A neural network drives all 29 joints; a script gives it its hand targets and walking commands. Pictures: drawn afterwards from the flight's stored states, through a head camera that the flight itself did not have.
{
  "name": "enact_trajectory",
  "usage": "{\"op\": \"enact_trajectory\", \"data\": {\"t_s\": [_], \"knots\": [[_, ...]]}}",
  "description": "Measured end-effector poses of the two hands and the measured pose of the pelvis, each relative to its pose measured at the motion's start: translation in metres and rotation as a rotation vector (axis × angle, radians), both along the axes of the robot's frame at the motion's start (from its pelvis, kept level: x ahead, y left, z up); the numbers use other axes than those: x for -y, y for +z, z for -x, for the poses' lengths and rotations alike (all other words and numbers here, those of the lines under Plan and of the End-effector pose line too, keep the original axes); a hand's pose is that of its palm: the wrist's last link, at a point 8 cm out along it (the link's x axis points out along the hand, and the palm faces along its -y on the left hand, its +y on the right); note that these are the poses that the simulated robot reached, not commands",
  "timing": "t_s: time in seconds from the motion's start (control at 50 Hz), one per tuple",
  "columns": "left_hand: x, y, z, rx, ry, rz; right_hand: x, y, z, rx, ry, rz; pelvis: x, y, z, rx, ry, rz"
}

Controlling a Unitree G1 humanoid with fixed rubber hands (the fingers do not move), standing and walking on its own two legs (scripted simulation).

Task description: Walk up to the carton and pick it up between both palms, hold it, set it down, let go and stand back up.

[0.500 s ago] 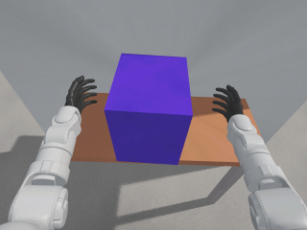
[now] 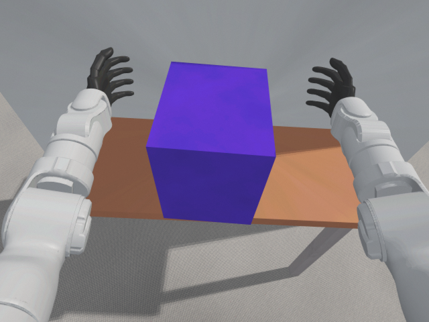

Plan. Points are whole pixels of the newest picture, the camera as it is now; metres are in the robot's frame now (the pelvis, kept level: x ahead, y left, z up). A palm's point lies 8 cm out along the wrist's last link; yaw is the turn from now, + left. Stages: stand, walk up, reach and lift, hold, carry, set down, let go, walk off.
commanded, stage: reach and lift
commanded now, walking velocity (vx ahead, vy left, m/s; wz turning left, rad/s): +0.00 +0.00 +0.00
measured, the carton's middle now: (212, 146) +0.49 +0.04 +0.00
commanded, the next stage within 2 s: none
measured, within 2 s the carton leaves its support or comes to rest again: neither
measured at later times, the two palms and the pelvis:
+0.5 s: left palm (117, 133) +0.44 +0.24 +0.07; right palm (320, 143) +0.46 -0.18 +0.08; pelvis -0.01 +0.02 -0.01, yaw -2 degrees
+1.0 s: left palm (131, 144) +0.45 +0.22 +0.03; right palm (307, 148) +0.48 -0.17 +0.04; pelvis -0.01 +0.01 -0.02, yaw -2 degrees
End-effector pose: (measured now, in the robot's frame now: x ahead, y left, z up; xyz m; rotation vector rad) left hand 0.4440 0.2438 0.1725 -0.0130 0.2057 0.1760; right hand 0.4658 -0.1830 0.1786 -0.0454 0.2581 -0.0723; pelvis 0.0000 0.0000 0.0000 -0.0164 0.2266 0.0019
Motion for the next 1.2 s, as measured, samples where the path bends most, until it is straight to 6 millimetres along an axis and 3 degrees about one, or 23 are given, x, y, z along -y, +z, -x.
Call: {"op": "enact_trajectory", "data": {"t_s": [0.08,0.16,0.44,0.78,0.9,1.08,1.2], "knots": [[-0.001,0.006,-0.007,0.005,-0.003,-0.005,-0.001,0.009,-0.006,-0.004,-0.009,-0.001,-0.001,0.0,0.0,-0.016,0.004,0.004],[-0.003,-0.001,-0.01,-0.001,-0.008,-0.012,0.0,0.003,-0.006,-0.016,-0.017,0.001,-0.003,0.0,0.0,-0.021,0.006,0.007],[0.0,-0.091,0.005,-0.044,-0.008,-0.016,0.001,-0.092,0.011,-0.052,0.015,0.0,-0.014,-0.006,0.004,-0.139,-0.017,0.011],[0.01,-0.139,-0.004,-0.032,-0.011,-0.012,0.002,-0.134,-0.001,-0.024,0.029,0.015,-0.017,-0.017,0.015,-0.318,-0.038,0.004],[0.016,-0.145,-0.005,-0.017,-0.019,-0.006,-0.003,-0.143,-0.007,-0.01,0.05,0.0,-0.015,-0.017,0.013,-0.359,-0.038,0.007],[0.028,-0.139,-0.011,0.003,-0.034,-0.005,-0.016,-0.139,-0.014,0.018,0.059,-0.008,-0.011,-0.014,0.007,-0.353,-0.027,0.005],[0.048,-0.137,-0.015,0.025,-0.068,-0.003,-0.039,-0.139,-0.013,0.035,0.086,0.006,-0.01,-0.01,0.003,-0.316,-0.013,0.002]]}}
